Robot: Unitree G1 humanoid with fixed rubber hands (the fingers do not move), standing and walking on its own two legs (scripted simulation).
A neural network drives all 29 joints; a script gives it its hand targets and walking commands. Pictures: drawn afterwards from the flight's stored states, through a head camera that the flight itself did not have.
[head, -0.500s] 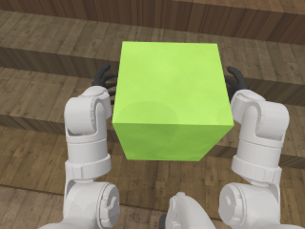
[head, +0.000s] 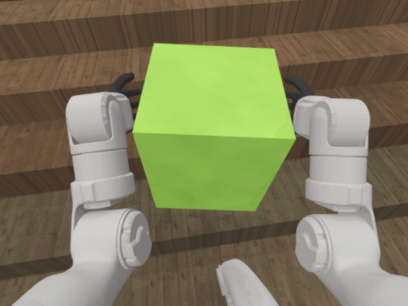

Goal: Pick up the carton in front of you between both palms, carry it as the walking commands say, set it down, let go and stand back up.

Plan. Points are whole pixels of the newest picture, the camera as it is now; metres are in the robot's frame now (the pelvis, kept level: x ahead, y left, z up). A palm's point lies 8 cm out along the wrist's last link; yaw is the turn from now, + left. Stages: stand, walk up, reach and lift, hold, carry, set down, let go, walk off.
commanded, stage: carry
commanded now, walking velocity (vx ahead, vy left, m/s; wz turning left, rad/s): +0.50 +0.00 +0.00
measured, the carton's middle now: (209, 135) +0.41 -0.07 +0.12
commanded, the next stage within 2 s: none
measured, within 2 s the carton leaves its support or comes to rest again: neither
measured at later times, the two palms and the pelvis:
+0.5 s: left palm out of the picture +0.66 +0.17 +0.32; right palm out of the picture +0.72 -0.13 +0.32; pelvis +0.30 -0.04 +0.15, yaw +3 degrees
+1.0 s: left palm out of the picture +1.01 +0.13 +0.50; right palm out of the picture +0.97 -0.17 +0.49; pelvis +0.60 +0.03 +0.31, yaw +0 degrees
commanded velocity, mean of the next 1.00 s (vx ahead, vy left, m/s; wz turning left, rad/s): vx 0.50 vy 0.00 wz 0.00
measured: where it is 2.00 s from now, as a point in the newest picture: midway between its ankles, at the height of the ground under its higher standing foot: (156, 61)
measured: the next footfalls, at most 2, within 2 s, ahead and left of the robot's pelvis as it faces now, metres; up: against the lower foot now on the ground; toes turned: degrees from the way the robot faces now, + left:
right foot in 0.22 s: +0.33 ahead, -0.12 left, +0.16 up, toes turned -6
left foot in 0.68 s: +0.63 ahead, +0.14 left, +0.31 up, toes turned +7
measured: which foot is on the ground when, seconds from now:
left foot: down 0.00-0.24, up 0.26-0.66, down 0.68-1.00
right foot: up 0.00-0.20, down 0.22-0.72, up 0.74-1.00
